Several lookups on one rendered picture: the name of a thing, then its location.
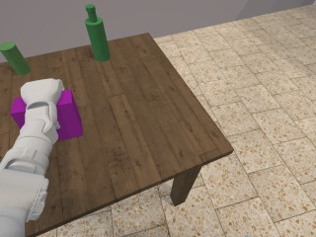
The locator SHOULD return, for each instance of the table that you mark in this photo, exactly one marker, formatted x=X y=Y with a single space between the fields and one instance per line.
x=142 y=126

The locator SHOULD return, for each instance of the sponge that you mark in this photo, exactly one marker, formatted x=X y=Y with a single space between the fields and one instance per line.
x=67 y=115

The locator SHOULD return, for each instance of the robot left forearm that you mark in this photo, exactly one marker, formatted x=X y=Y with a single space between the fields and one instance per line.
x=32 y=147

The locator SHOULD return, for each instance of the robot left hand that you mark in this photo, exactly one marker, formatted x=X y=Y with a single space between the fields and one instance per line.
x=47 y=89

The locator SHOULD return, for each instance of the robot left upper arm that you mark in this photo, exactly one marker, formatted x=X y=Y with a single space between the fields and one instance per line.
x=22 y=198

